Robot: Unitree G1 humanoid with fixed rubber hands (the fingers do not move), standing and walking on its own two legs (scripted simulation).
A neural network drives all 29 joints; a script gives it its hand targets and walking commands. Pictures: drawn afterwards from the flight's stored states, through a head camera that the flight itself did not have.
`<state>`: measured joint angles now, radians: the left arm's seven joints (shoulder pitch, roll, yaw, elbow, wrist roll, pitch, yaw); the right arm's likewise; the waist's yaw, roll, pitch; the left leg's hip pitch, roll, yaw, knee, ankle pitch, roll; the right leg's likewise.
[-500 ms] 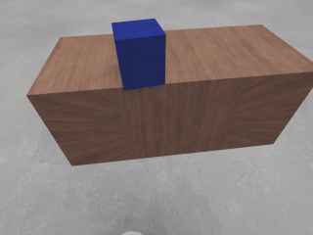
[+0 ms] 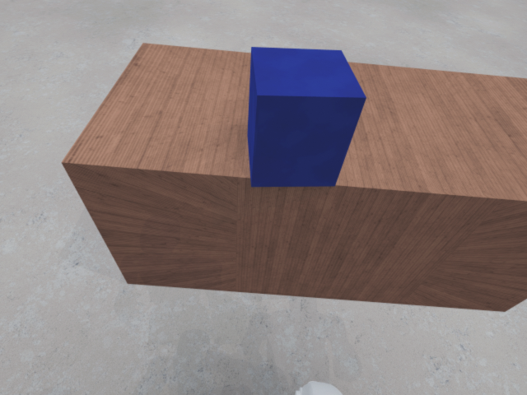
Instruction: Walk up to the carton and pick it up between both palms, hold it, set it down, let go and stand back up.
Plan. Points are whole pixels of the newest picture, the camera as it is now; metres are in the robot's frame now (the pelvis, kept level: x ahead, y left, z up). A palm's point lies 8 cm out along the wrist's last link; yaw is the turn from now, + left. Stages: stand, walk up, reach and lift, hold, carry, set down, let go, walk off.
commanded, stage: walk up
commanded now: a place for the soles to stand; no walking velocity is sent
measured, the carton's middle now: (295, 120) +0.70 -0.07 +0.02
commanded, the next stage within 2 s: none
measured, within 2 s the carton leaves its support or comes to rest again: neither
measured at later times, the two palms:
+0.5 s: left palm out of the picture +0.12 +0.23 -0.10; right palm (386, 292) +0.33 -0.24 -0.10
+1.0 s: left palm (130, 275) +0.35 +0.25 -0.11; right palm (388, 308) +0.31 -0.25 -0.12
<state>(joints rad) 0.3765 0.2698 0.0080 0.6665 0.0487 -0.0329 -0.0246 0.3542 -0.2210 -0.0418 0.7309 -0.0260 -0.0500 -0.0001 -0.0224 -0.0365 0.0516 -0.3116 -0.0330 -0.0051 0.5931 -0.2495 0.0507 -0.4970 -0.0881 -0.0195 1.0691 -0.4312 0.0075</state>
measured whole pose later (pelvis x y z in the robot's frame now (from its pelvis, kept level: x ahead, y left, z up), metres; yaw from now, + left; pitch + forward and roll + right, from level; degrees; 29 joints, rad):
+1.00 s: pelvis +0.24 +0.01 +0.00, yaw -6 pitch -2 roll +0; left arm 0.29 0.25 -0.03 0.77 0.00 -0.02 0.00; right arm 0.19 -0.27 0.05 0.89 -0.01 0.01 0.00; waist -0.01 0.00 0.03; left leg -0.31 0.08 0.19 0.56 -0.21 0.02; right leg -0.24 -0.01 0.03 0.60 -0.32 0.02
